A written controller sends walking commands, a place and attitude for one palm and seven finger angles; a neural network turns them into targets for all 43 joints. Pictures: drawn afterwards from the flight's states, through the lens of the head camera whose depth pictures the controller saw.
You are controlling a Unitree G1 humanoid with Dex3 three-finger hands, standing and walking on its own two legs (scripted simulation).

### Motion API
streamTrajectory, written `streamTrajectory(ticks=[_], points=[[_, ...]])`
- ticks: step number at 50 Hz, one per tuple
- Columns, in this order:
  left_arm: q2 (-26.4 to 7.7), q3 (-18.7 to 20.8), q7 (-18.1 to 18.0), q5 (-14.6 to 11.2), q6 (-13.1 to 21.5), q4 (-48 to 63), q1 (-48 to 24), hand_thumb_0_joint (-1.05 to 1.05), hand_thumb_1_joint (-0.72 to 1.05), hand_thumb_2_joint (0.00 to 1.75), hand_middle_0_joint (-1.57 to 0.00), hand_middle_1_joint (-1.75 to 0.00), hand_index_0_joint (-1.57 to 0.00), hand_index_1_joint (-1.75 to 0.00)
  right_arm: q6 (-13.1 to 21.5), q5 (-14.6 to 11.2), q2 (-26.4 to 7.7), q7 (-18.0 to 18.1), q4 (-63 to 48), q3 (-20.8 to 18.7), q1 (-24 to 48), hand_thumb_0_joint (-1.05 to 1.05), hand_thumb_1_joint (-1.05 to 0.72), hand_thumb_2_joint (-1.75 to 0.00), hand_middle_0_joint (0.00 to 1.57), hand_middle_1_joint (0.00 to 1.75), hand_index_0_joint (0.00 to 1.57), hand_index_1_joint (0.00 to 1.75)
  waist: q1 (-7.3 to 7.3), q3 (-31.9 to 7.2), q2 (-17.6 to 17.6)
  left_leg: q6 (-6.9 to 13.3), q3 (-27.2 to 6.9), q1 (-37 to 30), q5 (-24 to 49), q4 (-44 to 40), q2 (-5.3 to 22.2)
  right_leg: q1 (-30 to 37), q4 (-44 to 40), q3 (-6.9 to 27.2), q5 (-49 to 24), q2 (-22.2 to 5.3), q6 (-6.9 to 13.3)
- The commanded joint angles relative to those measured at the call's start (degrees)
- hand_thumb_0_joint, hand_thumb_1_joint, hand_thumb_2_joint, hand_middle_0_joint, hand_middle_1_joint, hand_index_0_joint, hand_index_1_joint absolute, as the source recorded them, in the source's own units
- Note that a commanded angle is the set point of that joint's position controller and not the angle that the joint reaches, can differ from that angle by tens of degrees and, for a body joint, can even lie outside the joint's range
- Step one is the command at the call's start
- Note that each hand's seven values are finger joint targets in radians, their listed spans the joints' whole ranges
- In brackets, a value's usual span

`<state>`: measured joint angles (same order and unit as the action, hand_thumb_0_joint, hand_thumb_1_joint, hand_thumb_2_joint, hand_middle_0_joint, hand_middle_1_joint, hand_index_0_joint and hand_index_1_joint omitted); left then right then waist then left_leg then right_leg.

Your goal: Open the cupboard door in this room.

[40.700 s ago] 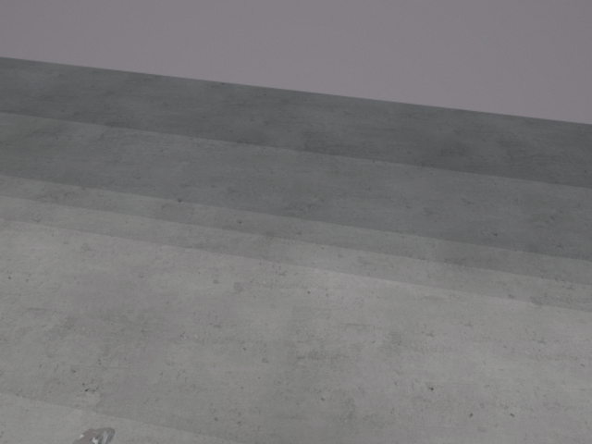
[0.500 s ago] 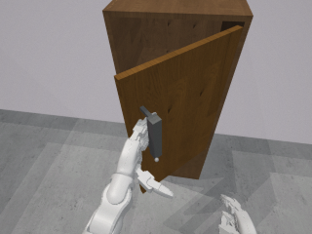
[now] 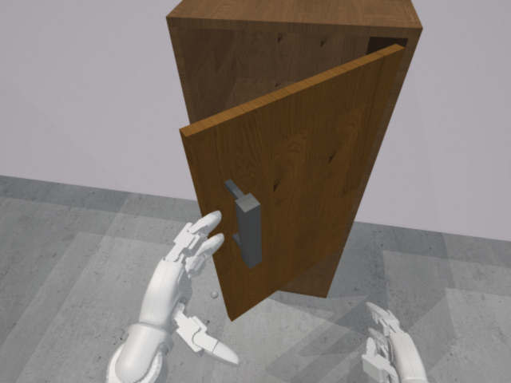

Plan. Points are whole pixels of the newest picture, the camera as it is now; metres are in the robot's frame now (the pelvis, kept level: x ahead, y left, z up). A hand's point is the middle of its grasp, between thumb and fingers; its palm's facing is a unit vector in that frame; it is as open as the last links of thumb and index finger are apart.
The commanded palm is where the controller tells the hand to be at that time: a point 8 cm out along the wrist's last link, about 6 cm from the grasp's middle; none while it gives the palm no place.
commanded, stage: slide the hand sideways off the handle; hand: left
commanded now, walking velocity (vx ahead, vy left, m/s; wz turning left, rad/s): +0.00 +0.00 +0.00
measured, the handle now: (242, 225) +0.33 +0.04 +0.09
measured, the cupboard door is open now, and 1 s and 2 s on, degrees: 45 44 44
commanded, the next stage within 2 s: draw the hand back to the body in 0.20 s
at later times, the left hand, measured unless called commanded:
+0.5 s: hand (163, 313) +0.19 +0.13 +0.10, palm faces -0.13 -0.99 -0.08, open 16.3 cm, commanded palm +0.17 +0.19 +0.11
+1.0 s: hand (82, 297) +0.19 +0.21 +0.14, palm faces +0.20 -0.94 -0.28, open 14.9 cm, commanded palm +0.15 +0.26 +0.16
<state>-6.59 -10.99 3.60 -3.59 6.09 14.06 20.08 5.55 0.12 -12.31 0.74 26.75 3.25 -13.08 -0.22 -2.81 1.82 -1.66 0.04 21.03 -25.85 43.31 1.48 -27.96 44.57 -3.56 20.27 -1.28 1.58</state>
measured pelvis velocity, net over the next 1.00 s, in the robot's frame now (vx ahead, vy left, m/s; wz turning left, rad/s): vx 0.00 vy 0.03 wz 0.01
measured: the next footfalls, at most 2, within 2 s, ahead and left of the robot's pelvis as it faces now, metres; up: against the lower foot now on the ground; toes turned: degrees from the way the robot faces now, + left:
none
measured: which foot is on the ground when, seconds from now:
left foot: down 0.00-1.00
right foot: down 0.00-1.00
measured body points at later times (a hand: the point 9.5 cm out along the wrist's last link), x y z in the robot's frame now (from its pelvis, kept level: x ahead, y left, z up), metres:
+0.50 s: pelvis -0.01 +0.01 -0.01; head +0.00 +0.00 +0.44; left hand +0.19 +0.18 +0.10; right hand +0.18 -0.20 -0.07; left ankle -0.04 +0.14 -0.71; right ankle +0.03 -0.10 -0.71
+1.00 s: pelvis +0.00 +0.03 +0.02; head -0.01 +0.02 +0.47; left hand +0.17 +0.26 +0.16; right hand +0.19 -0.18 -0.05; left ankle -0.04 +0.14 -0.71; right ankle +0.03 -0.10 -0.71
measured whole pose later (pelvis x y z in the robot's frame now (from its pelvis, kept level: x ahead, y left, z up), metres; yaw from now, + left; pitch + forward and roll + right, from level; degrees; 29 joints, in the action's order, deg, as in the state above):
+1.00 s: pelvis +0.00 +0.03 +0.02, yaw +0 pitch -2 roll -1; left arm -15.0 4.4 -3.2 -1.8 3.5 27.4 29.7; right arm 12.1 0.5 -12.5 4.7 31.7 4.1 -14.0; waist -3.1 -0.3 2.4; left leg 0.3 -0.1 11.4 -23.1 36.4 0.8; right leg -16.3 34.1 -3.7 15.8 -1.6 -0.5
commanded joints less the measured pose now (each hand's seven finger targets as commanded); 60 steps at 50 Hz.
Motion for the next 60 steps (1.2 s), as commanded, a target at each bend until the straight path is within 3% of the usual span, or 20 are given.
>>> streamTrajectory(ticks=[1,8,11,13,16,20,21,24,32,35,38,40,41,42,43,45,47,54,56,60], points=[[-2.39,6.15,0.00,-1.64,4.72,15.34,-2.53,0.00,-0.50,0.30,-0.15,-0.30,-0.15,-0.30,4.63,-0.31,-4.72,0.36,-9.89,-2.46,3.98,0.00,-0.90,-0.90,0.20,0.30,0.20,0.30,-0.76,-8.44,-4.36,2.50,0.61,5.20,13.87,-4.64,-2.94,11.89,-6.65,2.89,-15.42,-0.01,-0.81],[-4.81,8.29,3.85,-3.73,6.99,18.87,5.01,0.00,-0.50,0.30,-0.15,-0.30,-0.15,-0.30,7.10,-0.55,-5.64,0.61,-10.48,-2.87,2.22,0.00,-0.90,-0.90,0.20,0.30,0.20,0.30,-0.36,-8.49,-4.52,2.53,0.29,7.21,13.56,-2.33,-2.91,10.69,-5.49,3.31,-15.15,-0.03,-1.03],[-2.61,4.28,5.81,-4.35,7.75,20.55,2.07,0.00,-0.50,0.30,-0.15,-0.30,-0.15,-0.30,8.57,-0.78,-6.03,0.71,-10.50,-2.88,2.04,0.00,-0.90,-0.90,0.20,0.30,0.20,0.30,1.41,-6.91,-3.39,2.54,-0.31,7.57,11.77,-1.48,-2.94,7.14,-5.07,2.61,-11.82,0.10,-1.13],[-2.65,4.24,6.07,-4.53,7.72,20.04,3.11,0.00,-0.50,0.30,-0.15,-0.30,-0.15,-0.30,9.32,-0.80,-6.13,0.86,-10.65,-2.88,1.74,0.00,-0.90,-0.90,0.20,0.30,0.20,0.30,1.03,-6.21,-3.71,2.45,-0.78,8.42,9.87,-1.31,-2.87,5.73,-4.85,2.19,-8.15,0.23,-1.02],[-6.35,8.01,4.96,-3.88,7.22,20.03,2.15,0.00,-0.50,0.30,-0.15,-0.30,-0.15,-0.30,9.64,-0.82,-6.47,1.20,-10.32,-3.03,1.78,0.00,-0.90,-0.90,0.20,0.30,0.20,0.30,0.23,-7.41,-3.54,2.43,-0.81,9.27,8.40,-0.88,-2.89,5.80,-4.87,2.81,-4.43,-0.01,-0.81],[-8.22,11.59,3.85,-4.44,5.81,21.73,3.22,0.00,-0.50,0.30,-0.15,-0.30,-0.15,-0.30,9.71,-1.14,-6.04,1.53,-10.53,-2.65,2.53,0.00,-0.90,-0.90,0.20,0.30,0.20,0.30,-1.36,-9.36,-1.78,2.31,-0.76,8.13,10.06,-2.25,-2.81,8.36,-4.47,1.98,-6.46,0.12,-0.44],[-7.12,10.89,3.98,-5.04,5.34,22.14,2.52,0.00,-0.50,0.30,-0.15,-0.30,-0.15,-0.30,9.83,-1.18,-5.78,1.61,-10.62,-2.33,2.90,0.00,-0.90,-0.90,0.20,0.30,0.20,0.30,-1.12,-8.56,-1.28,2.30,-0.81,7.92,9.73,-2.71,-2.73,8.15,-4.84,1.77,-6.37,0.17,-0.60],[-8.35,12.94,5.05,-6.53,3.86,21.21,1.45,0.00,-0.50,0.30,-0.15,-0.30,-0.15,-0.30,10.33,-1.49,-6.15,2.14,-9.92,-2.16,3.27,0.00,-0.90,-0.90,0.20,0.30,0.20,0.30,-0.96,-6.34,-3.76,2.32,-1.04,7.83,8.15,-3.53,-2.41,8.05,-6.67,1.99,-3.92,0.37,-0.86],[-9.53,15.09,8.67,-8.63,0.13,22.76,2.08,0.00,-0.50,0.30,-0.15,-0.30,-0.15,-0.30,11.68,-1.98,-6.63,2.56,-9.25,-1.51,4.33,0.00,-0.90,-0.90,0.20,0.30,0.20,0.30,-1.62,-4.83,-0.59,2.28,-1.48,4.33,9.78,-6.42,-2.20,9.48,-7.61,0.24,-6.09,0.67,-0.85],[-12.65,19.26,8.73,-9.15,-0.98,21.78,1.90,0.00,-0.50,0.30,-0.15,-0.30,-0.15,-0.30,11.61,-1.93,-6.93,2.92,-8.17,-1.61,4.53,0.00,-0.90,-0.90,0.20,0.30,0.20,0.30,-2.03,-4.18,-2.68,2.32,-1.64,3.91,10.20,-7.05,-2.02,10.45,-8.64,0.20,-6.06,0.83,-0.88],[-12.04,19.41,9.74,-10.17,-1.27,23.97,0.98,0.00,-0.40,0.34,-0.15,-0.30,-0.15,-0.30,11.95,-2.14,-6.77,2.97,-8.22,-1.30,4.67,0.00,-0.90,-0.90,0.20,0.30,0.20,0.30,-1.97,-4.48,0.20,2.13,-1.68,1.92,11.77,-8.00,-2.11,11.17,-8.79,-0.50,-8.50,1.02,-0.85],[-14.01,21.70,10.13,-10.55,-1.43,23.74,0.39,0.00,-0.32,0.37,-0.16,-0.30,-0.16,-0.30,12.18,-2.20,-7.14,3.23,-7.49,-1.41,5.05,0.00,-0.90,-0.90,0.20,0.30,0.20,0.30,-2.20,-4.54,-1.41,2.19,-1.92,1.31,12.70,-8.43,-2.00,12.37,-9.33,-0.57,-9.32,1.12,-0.77],[-18.20,20.75,1.43,-2.31,0.85,31.53,-2.02,0.00,-0.29,0.39,-0.16,-0.30,-0.16,-0.30,11.69,-0.81,-5.88,4.44,-7.36,-2.02,4.56,0.00,-0.90,-0.90,0.20,0.30,0.20,0.30,-3.67,-4.16,-0.51,2.40,-0.87,1.14,12.71,-11.29,-1.44,15.33,-11.78,1.35,-9.44,0.68,-0.47],[-13.58,19.36,-2.27,-1.40,0.06,26.65,4.93,0.00,-0.26,0.40,-0.16,-0.30,-0.16,-0.30,11.55,-0.28,-5.09,4.69,-6.59,-1.75,3.60,0.00,-0.90,-0.90,0.20,0.30,0.20,0.30,-2.77,-0.77,0.03,2.02,-0.59,0.78,11.91,-11.92,-1.39,14.23,-13.17,1.00,-8.18,0.55,-0.46],[-11.77,17.42,-4.30,-0.20,0.16,26.54,5.52,0.00,-0.22,0.42,-0.16,-0.30,-0.16,-0.30,11.07,-0.13,-5.21,4.40,-5.80,-1.48,3.42,0.00,-0.90,-0.90,0.20,0.30,0.20,0.30,-2.58,-0.06,0.81,1.92,-0.82,0.11,13.15,-12.76,-1.28,15.03,-13.53,0.46,-8.92,0.42,-0.44],[-13.71,18.96,-6.86,1.23,0.54,25.40,5.53,0.00,-0.15,0.45,-0.16,-0.30,-0.16,-0.30,10.39,0.00,-5.62,4.44,-4.66,-1.88,4.78,0.00,-0.90,-0.90,0.20,0.30,0.20,0.30,-2.89,0.56,-0.61,2.04,-0.91,-1.85,14.60,-14.21,-0.70,16.43,-15.21,0.45,-9.75,0.46,-0.38],[-13.89,19.32,-8.25,2.08,1.25,25.79,4.36,0.00,-0.08,0.48,-0.16,-0.30,-0.16,-0.30,9.99,0.27,-5.58,4.44,-4.16,-1.89,5.17,0.00,-0.90,-0.90,0.20,0.30,0.20,0.30,-2.60,0.23,1.35,2.05,-0.60,-3.73,15.45,-15.85,-0.78,18.10,-16.20,0.61,-10.49,0.31,-0.39],[-15.86,22.65,-10.38,3.25,2.88,26.16,3.95,0.00,0.17,0.58,-0.17,-0.30,-0.17,-0.30,9.51,0.74,-5.61,4.36,-1.85,-2.25,6.86,0.00,-0.90,-0.90,0.20,0.30,0.20,0.30,-3.14,-0.82,2.77,1.85,-0.51,-8.99,21.12,-20.11,-0.39,22.83,-19.21,0.56,-14.10,0.45,-0.32],[-16.56,24.01,-10.58,3.15,2.90,25.16,4.50,0.00,0.23,0.62,-0.18,-0.30,-0.18,-0.30,9.33,0.86,-5.79,4.33,-1.32,-2.43,7.33,0.00,-0.90,-0.90,0.20,0.30,0.20,0.30,-3.37,-0.32,0.81,1.77,-0.78,-9.57,22.94,-21.08,-0.02,23.84,-19.78,0.36,-15.24,0.53,-0.43],[-18.69,27.47,-10.76,3.17,3.11,24.82,4.43,0.00,0.37,0.68,-0.18,-0.30,-0.18,-0.30,8.84,0.82,-6.11,4.04,-0.24,-2.91,7.88,0.00,-0.90,-0.90,0.20,0.30,0.20,0.30,-3.83,-0.65,2.09,1.48,-0.44,-11.14,26.76,-21.89,0.18,25.62,-20.80,0.64,-17.75,0.70,-0.37]])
